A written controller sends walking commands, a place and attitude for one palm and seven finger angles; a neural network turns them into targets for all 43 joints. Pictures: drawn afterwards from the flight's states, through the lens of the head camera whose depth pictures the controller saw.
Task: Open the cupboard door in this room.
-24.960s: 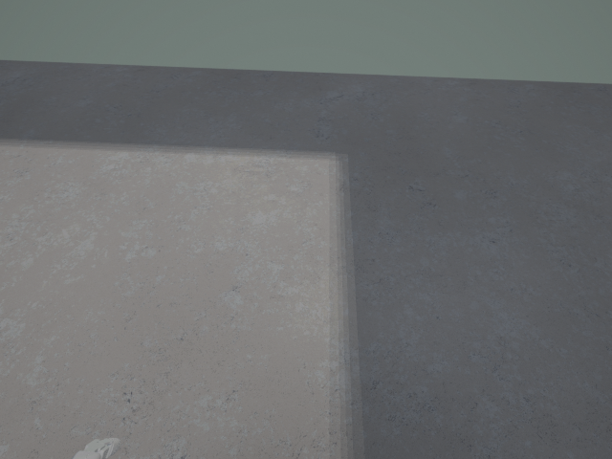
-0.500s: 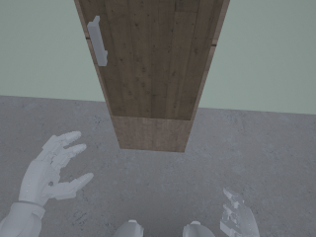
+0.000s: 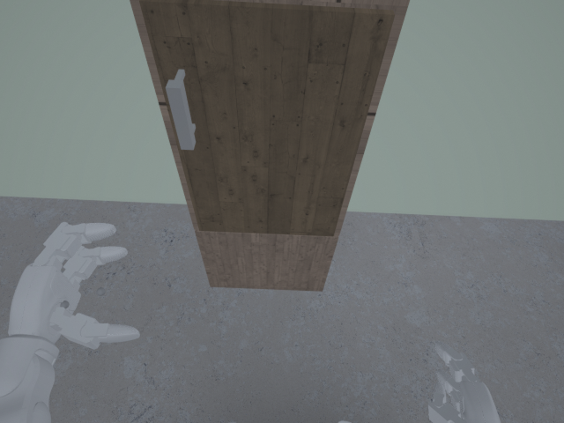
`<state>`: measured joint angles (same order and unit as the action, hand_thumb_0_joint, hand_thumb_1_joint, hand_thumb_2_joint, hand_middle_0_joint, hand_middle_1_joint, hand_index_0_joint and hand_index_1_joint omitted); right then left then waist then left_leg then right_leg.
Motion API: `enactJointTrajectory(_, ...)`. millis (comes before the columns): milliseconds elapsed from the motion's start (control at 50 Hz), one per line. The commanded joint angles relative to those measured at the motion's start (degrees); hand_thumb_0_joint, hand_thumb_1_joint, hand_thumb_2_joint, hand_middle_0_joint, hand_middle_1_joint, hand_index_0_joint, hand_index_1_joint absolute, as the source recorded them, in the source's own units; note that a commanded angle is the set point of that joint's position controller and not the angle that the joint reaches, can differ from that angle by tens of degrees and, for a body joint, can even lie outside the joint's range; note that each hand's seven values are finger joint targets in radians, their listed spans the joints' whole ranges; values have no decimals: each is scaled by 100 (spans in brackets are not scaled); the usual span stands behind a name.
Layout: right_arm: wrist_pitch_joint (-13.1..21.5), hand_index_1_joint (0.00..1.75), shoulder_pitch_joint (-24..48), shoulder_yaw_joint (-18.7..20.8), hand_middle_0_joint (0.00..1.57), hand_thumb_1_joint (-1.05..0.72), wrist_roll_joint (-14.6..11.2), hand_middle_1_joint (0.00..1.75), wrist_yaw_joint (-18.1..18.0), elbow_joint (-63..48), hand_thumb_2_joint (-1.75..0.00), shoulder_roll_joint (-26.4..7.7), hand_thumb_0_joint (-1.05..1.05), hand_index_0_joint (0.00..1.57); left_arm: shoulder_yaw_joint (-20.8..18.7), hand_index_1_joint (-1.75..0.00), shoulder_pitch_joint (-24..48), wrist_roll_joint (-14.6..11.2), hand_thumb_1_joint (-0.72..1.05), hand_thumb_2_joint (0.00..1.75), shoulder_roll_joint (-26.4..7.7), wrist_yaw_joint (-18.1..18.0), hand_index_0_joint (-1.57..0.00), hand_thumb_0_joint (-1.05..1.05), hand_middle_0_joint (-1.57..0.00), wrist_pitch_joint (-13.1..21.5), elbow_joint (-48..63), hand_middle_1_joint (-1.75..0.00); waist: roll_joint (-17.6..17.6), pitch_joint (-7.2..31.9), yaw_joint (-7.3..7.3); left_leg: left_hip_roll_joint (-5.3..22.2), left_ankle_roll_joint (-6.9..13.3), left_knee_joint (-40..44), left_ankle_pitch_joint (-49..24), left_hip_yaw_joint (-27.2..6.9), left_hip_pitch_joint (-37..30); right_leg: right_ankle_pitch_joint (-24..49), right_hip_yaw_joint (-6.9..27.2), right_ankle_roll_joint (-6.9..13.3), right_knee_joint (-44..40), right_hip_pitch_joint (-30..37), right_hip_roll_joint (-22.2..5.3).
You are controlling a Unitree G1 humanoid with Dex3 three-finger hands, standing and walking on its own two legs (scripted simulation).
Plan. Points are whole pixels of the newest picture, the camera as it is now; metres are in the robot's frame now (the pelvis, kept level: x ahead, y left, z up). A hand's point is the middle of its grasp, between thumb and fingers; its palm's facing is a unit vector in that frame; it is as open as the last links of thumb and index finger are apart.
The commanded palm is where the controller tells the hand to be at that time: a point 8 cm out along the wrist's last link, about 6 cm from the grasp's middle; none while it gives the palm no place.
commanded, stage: raise the hand with hooked fingers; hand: left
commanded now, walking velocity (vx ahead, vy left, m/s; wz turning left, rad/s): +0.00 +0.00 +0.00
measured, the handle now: (184, 110) +0.60 +0.22 +0.09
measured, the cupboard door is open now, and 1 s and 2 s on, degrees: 0 0 0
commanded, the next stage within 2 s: move the hooked fingers beside the handle in 0.88 s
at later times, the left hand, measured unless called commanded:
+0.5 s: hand (77, 231) +0.31 +0.28 +0.12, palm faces +0.06 -1.00 -0.03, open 14.0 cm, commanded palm +0.27 +0.32 +0.12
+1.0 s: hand (89, 242) +0.30 +0.26 +0.12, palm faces +0.08 -1.00 -0.02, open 14.0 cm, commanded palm +0.27 +0.31 +0.12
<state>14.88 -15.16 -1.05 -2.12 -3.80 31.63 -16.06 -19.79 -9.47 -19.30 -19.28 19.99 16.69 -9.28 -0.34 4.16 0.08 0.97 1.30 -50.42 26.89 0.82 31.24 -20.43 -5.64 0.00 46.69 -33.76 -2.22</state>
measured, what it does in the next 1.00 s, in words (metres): stands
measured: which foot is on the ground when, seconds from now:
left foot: down 0.00-1.00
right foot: down 0.00-1.00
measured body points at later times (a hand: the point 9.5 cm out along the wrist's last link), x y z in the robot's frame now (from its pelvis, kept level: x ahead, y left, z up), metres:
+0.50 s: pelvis +0.01 +0.00 +0.02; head +0.04 +0.00 +0.47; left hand +0.30 +0.33 +0.12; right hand +0.16 -0.25 -0.06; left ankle -0.02 +0.10 -0.70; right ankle +0.03 -0.12 -0.70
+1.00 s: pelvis +0.00 -0.01 +0.02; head +0.03 -0.02 +0.47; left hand +0.29 +0.32 +0.12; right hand +0.16 -0.25 -0.06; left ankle -0.01 +0.10 -0.70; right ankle +0.03 -0.13 -0.70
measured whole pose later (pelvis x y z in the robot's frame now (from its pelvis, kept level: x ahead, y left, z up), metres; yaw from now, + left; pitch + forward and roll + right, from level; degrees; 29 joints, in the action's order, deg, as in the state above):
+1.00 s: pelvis +0.00 -0.01 +0.02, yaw -1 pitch +5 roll -1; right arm 11.8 -15.6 -3.3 -2.1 -4.8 33.1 -15.5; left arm -25.7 5.6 -19.3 -23.1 26.1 10.7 -23.8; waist -1.5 2.6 0.9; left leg 1.2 0.5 -41.5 22.9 1.6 23.6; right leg -17.2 -4.9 0.7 39.3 -27.1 -1.5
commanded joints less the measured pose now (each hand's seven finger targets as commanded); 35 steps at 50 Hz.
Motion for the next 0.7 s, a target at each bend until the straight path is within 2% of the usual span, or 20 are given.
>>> enactJointTrajectory(0, 225, 30, 165, 214, 20, -90, -60, 30, -66, -732, -90, -729, 0, 20, -512, -120, 1133, -83, -50, 30, -1192, 121, -30, 0, -30, 115, 972, -120, -585, 972, 27, -89, -118, 1122, -1893, -286, -449, 1114, 109, 142, -611, 1044, 281)
enactJointTrajectory(20, 203, 30, 149, 190, 20, -90, -50, 30, -76, -733, -90, -745, 0, 20, -558, -120, 1311, -92, -50, 30, -1288, 172, -30, 0, -30, 37, 892, -120, -624, 953, 37, -91, -134, 1144, -2014, -317, -525, 1198, 100, 171, -602, 1095, 313)
enactJointTrajectory(100, 157, 30, 169, 162, 20, -90, -45, 30, -106, -701, -90, -717, 0, 20, -685, -120, 1715, -97, -50, 30, -1390, 239, -30, 0, -30, -132, 714, -120, -378, 1074, 29, -77, -151, 1244, -2150, -325, -692, 1357, 79, 137, -715, 1198, 302)
enactJointTrajectory(140, 128, 30, 194, 122, 20, -90, -43, 30, -115, -679, -90, -720, 0, 20, -732, -120, 2026, -98, -50, 30, -1516, 315, -30, 0, -30, -175, 608, -120, -558, 1012, 31, -71, -176, 1303, -2245, -339, -778, 1405, 86, 171, -746, 1234, 313)
enactJointTrajectory(200, 113, 30, 169, 128, 20, -90, -48, 30, -140, -637, -90, -731, 0, 20, -770, -120, 2235, -90, -50, 30, -1567, 403, -30, 0, -30, -229, 422, -120, -345, 1119, 17, -58, -165, 1340, -2438, -335, -890, 1589, 88, 152, -811, 1331, 301)
enactJointTrajectory(220, 112, 30, 180, 104, 20, -90, -28, 30, -143, -644, -90, -746, 0, 20, -832, -120, 2417, -100, -50, 30, -1702, 449, -30, 0, -30, -241, 450, -120, -576, 1203, 74, -72, -178, 1326, -2565, -331, -956, 1676, 121, 187, -793, 1424, 313)
enactJointTrajectory(240, 100, 30, 176, 102, 20, -90, -26, 30, -147, -629, -90, -732, 0, 20, -918, -120, 2524, -97, -50, 30, -1798, 478, -30, 0, -30, -264, 386, -120, -538, 1277, 66, -65, -187, 1364, -2615, -333, -1030, 1715, 123, 180, -832, 1468, 298)
enactJointTrajectory(300, 59, 30, 172, 96, 20, -90, -43, 30, -169, -596, -90, -753, 0, 20, -974, -120, 2638, -122, -50, 30, -1821, 566, -30, 0, -30, -371, -23, -120, -380, 1128, 66, -70, -167, 1438, -2499, -314, -942, 1665, 120, 170, -928, 1472, 287)
enactJointTrajectory(360, 19, 30, 180, 92, 20, -90, -45, 30, -186, -610, -90, -770, 0, 20, -1099, -120, 3014, -119, -50, 30, -2054, 656, -30, 0, -30, -415, -140, -120, -444, 1192, 81, -82, -151, 1524, -2393, -306, -1006, 1594, 153, 191, -1006, 1575, 283)
enactJointTrajectory(400, 17, 30, 138, 122, 20, -90, -56, 30, -173, -626, -90, -758, 0, 20, -945, -120, 2685, -130, -50, 30, -1798, 695, -30, 0, -30, -439, -300, -120, -385, 1191, 105, -78, -144, 1531, -2545, -278, -1039, 1705, 137, 183, -1024, 1601, 272)
enactJointTrajectory(420, 16, 30, 149, 113, 20, -90, -48, 30, -149, -664, -90, -768, 0, 20, -915, -120, 2658, -150, -50, 30, -1786, 719, -30, 0, -30, -433, -241, -120, -444, 1192, 150, -84, -149, 1508, -2690, -279, -1062, 1811, 153, 209, -1005, 1678, 286)
enactJointTrajectory(460, -9, 30, 102, 150, 20, -90, -45, 30, -121, -659, -90, -782, 0, 20, -970, -120, 2544, -150, -50, 30, -1830, 733, -30, 0, -30, -433, -219, -120, -394, 1276, 138, -86, -133, 1501, -2719, -231, -1080, 1899, 169, 180, -1021, 1674, 272)
enactJointTrajectory(500, -32, 30, 118, 167, 20, -90, -42, 30, -104, -672, -90, -789, 0, 20, -1059, -120, 2522, -167, -50, 30, -1865, 684, -30, 0, -30, -410, -236, -120, -244, 1184, 139, -98, -121, 1528, -2508, -201, -952, 1808, 181, 166, -1058, 1661, 266)
enactJointTrajectory(520, -37, 30, 128, 147, 20, -90, -21, 30, -94, -690, -90, -798, 0, 20, -1132, -120, 2630, -187, -50, 30, -1973, 661, -30, 0, -30, -377, -161, -120, -307, 1125, 174, -104, -123, 1526, -2434, -213, -897, 1752, 202, 199, -1041, 1714, 282)
enactJointTrajectory(560, -49, 30, 140, 161, 20, -90, -32, 30, -104, -701, -90, -770, 0, 20, -1159, -120, 2710, -137, -50, 30, -1995, 588, -30, 0, -30, -303, -79, -120, -461, 1149, 155, -111, -110, 1570, -2353, -194, -935, 1662, 224, 194, -1067, 1691, 271)
enactJointTrajectory(580, -42, 30, 120, 171, 20, -90, -20, 30, -105, -703, -90, -762, 0, 20, -1183, -120, 2730, -107, -50, 30, -2026, 544, -30, 0, -30, -249, 34, -120, -503, 1282, 154, -107, -112, 1577, -2368, -194, -1013, 1653, 221, 184, -1064, 1707, 266)
enactJointTrajectory(640, -41, 30, 130, 160, 20, -90, -8, 30, -120, -697, -90, -752, 0, 20, -1196, -120, 2836, -79, -50, 30, -2069, 475, -30, 0, -30, -174, 98, -120, -588, 1244, 125, -114, -93, 1575, -2278, -164, -1011, 1639, 275, 183, -1091, 1750, 275)
enactJointTrajectory(680, -49, 30, 114, 150, 20, -90, -29, 30, -140, -661, -90, -744, 0, 20, -1066, -120, 2738, -69, -50, 30, -1892, 485, -30, 0, -30, -176, -111, -120, -432, 1078, 84, -106, -89, 1607, -2131, -175, -942, 1519, 247, 172, -1125, 1651, 284)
